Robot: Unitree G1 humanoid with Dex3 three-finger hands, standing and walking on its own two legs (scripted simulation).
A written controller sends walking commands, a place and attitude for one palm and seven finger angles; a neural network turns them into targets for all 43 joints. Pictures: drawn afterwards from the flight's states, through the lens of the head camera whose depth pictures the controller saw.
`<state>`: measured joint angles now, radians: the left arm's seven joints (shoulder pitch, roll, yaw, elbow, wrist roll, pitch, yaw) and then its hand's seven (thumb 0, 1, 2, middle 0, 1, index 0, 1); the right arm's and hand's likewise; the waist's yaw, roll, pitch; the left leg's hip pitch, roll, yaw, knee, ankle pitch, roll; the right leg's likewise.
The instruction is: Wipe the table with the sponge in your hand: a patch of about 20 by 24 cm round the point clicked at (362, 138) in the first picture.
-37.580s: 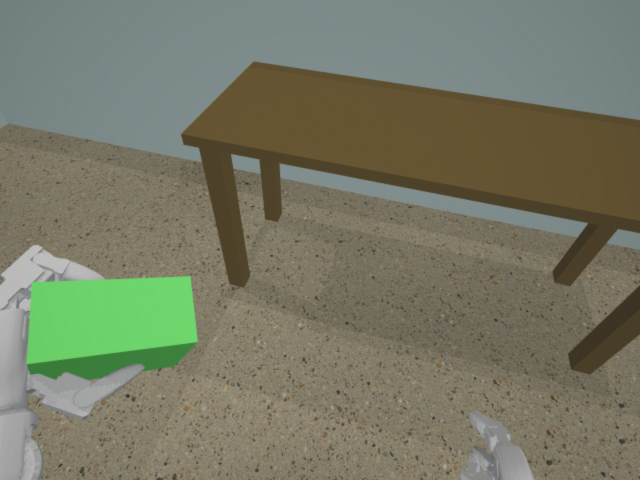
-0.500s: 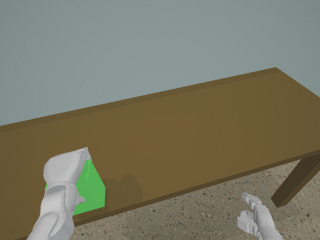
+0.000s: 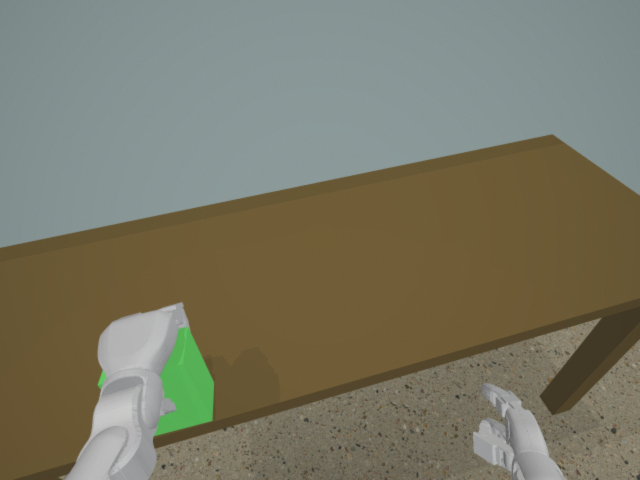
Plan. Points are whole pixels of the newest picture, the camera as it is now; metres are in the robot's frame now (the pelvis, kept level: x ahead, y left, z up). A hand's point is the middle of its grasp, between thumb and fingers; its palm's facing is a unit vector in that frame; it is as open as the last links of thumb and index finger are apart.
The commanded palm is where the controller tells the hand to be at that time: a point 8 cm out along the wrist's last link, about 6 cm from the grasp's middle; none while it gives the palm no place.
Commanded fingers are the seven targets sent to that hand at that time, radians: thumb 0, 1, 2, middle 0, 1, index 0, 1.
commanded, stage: lower the sponge onto the table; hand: left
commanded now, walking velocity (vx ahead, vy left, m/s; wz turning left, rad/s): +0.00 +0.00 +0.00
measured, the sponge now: (168, 392) +0.22 +0.27 -0.04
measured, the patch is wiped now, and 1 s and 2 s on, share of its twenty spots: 0.00 0.10 0.25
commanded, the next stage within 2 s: wipe forward along the first lane in 0.20 s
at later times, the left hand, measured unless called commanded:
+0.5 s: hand (162, 359) +0.24 +0.27 +0.01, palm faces -0.09 -0.09 -0.99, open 10.7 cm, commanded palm +0.23 +0.27 +0.06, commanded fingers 0.00 0.10 1.30 -1.20 -1.60 -1.20 -1.60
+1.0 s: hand (163, 318) +0.30 +0.29 +0.01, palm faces -0.14 -0.01 -0.99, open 10.7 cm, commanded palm +0.29 +0.29 +0.05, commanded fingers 0.00 0.10 1.30 -1.20 -1.60 -1.20 -1.60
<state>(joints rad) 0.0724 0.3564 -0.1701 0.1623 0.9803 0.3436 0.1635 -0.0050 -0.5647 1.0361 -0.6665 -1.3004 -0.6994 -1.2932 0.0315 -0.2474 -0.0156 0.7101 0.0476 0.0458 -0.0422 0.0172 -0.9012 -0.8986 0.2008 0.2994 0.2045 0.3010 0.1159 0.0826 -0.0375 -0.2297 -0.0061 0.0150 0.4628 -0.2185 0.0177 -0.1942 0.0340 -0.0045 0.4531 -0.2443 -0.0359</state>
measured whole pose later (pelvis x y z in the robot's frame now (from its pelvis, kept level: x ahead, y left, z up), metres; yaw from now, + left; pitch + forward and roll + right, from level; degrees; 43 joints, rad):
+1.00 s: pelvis -0.03 -0.02 -0.02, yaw -1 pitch +7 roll +0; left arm -0.36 0.48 -0.01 0.76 0.99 0.13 0.20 0.00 -0.61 1.04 -0.73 -1.24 -0.76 -1.24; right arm 0.19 -0.28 -0.04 0.75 0.08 0.06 -0.09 0.02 -0.90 -0.90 0.20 0.30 0.20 0.30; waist 0.04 0.08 -0.10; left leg -0.51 0.00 -0.04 0.63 -0.25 0.02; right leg -0.48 0.07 -0.01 0.62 -0.26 -0.06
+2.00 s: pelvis -0.02 +0.01 -0.03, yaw -3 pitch +15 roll -2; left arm -0.69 0.62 0.04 1.11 1.05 0.07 0.22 0.01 -0.61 1.05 -0.73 -1.26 -0.76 -1.26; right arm 0.27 -0.28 -0.02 0.75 0.08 0.07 -0.05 0.01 -0.90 -0.90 0.20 0.30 0.21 0.30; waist -0.04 0.05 -0.14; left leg -0.70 -0.02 -0.05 0.74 -0.29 0.03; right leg -0.64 0.08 0.01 0.66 -0.27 -0.02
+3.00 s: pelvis +0.03 +0.01 -0.01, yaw -2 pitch +11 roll -2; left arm -0.60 0.37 -0.15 0.92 0.98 0.34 0.31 0.00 -0.55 1.04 -0.64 -1.35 -0.67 -1.34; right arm 0.19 -0.26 -0.03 0.76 0.07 0.17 -0.02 0.01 -0.90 -0.90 0.20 0.30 0.20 0.30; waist 0.00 0.05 -0.14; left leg -0.48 -0.03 -0.05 0.60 -0.30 0.03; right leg -0.43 0.06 0.01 0.53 -0.29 -0.03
